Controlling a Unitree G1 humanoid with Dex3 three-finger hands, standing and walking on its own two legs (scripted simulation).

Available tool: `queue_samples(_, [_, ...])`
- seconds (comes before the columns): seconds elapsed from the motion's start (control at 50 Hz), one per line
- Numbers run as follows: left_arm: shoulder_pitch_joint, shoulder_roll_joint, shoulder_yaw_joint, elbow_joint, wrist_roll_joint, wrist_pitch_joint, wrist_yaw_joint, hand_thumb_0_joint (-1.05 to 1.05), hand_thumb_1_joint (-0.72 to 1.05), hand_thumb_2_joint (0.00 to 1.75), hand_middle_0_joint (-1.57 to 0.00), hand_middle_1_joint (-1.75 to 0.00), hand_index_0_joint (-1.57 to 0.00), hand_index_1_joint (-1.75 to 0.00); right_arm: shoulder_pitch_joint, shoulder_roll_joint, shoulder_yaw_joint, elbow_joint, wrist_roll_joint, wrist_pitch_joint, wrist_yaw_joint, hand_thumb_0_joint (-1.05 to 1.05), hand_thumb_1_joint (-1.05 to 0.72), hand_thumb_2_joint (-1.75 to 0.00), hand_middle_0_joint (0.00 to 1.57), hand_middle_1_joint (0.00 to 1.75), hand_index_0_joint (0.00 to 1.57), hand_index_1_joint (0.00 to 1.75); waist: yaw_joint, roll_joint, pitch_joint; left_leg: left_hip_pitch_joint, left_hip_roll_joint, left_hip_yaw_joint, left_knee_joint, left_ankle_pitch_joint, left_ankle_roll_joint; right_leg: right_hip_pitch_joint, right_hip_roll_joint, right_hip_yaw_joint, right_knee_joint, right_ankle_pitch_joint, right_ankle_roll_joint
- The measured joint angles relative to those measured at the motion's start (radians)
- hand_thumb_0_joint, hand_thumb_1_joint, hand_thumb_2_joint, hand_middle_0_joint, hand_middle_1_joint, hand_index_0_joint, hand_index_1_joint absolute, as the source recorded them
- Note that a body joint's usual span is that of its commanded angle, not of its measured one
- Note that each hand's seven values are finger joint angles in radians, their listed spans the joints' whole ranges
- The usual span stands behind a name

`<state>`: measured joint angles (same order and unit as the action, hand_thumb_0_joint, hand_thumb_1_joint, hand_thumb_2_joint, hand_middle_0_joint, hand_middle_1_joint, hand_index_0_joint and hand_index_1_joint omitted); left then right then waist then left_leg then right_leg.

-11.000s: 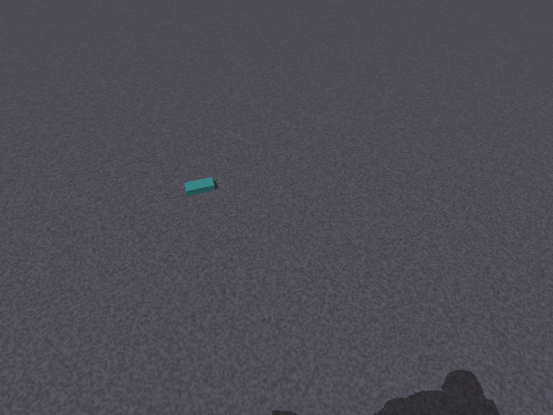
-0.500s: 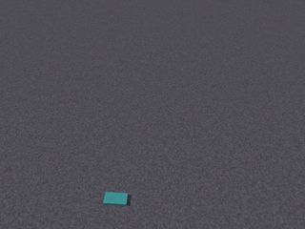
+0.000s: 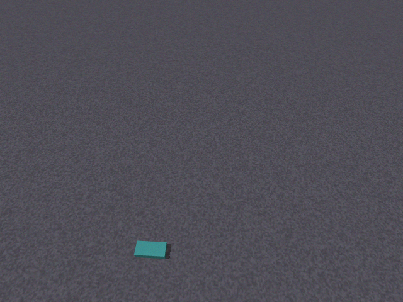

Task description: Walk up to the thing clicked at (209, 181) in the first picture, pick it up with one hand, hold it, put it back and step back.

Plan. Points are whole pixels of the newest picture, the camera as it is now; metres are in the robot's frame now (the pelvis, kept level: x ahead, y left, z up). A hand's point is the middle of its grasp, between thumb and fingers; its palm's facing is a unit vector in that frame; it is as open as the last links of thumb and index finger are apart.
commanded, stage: walk up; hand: left
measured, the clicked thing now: (151, 249) +0.48 +0.26 -0.76
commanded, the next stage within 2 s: stand in 1.26 s
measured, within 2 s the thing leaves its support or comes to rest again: neither
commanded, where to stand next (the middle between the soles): +0.02 +0.00 m, yaw -1 degrees
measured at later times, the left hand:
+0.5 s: hand out of the picture +0.04 +0.25 -0.16, palm faces -0.03 -0.94 -0.33, open 7.4 cm
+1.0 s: hand out of the picture +0.08 +0.24 -0.16, palm faces -0.04 -0.94 -0.33, open 7.4 cm
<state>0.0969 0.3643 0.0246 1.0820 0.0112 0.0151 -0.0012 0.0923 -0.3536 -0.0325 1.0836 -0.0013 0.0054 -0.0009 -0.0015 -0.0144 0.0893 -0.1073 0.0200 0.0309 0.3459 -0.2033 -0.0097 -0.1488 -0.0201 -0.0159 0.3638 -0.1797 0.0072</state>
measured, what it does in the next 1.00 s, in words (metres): stands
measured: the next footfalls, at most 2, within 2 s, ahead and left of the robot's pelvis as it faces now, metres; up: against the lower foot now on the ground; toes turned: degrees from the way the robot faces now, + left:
none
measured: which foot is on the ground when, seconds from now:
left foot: down 0.00-1.00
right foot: down 0.00-1.00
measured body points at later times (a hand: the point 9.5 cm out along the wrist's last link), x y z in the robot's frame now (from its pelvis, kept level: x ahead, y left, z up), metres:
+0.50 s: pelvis -0.02 -0.01 +0.00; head +0.00 -0.01 +0.45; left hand +0.04 +0.29 -0.14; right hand +0.03 -0.32 -0.13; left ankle -0.01 +0.13 -0.75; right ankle +0.01 -0.12 -0.75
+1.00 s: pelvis -0.02 -0.01 +0.00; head +0.01 -0.01 +0.45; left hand +0.08 +0.29 -0.13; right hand +0.06 -0.32 -0.13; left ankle -0.01 +0.13 -0.75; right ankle +0.01 -0.12 -0.75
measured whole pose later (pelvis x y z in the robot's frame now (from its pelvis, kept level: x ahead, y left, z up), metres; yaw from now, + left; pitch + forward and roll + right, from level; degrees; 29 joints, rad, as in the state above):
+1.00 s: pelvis -0.02 -0.01 +0.00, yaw -1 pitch -2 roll +0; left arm 0.10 0.35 0.03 1.04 0.02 0.02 -0.02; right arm 0.10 -0.36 -0.02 1.05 -0.01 0.00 0.01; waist 0.00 -0.01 0.08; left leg -0.17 0.04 0.05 0.40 -0.21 -0.02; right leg -0.21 0.00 0.00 0.41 -0.17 -0.01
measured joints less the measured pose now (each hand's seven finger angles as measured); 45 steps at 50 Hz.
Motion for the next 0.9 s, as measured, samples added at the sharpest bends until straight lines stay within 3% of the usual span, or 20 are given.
queue_samples(0.56, [0.047,-0.015,0.020,-0.017,0.013,0.011,-0.023,0.01,0.90,0.90,-0.20,-0.30,-0.20,-0.30,0.061,0.000,0.000,-0.003,-0.016,0.002,0.015,0.00,-0.91,-0.90,0.21,0.30,0.21,0.30,0.004,0.004,-0.002,-0.063,0.018,0.010,0.048,0.009,-0.009,-0.063,0.018,0.011,0.033,0.022,-0.013])
queue_samples(0.9, [0.015,-0.012,0.011,-0.038,0.006,0.005,-0.021,0.01,0.90,0.90,-0.20,-0.30,-0.20,-0.30,0.017,-0.011,0.006,-0.034,-0.005,-0.002,0.010,0.00,-0.91,-0.90,0.21,0.30,0.21,0.30,0.002,0.008,-0.008,-0.059,0.021,0.016,0.059,-0.005,-0.013,-0.065,0.021,0.018,0.051,0.008,-0.016])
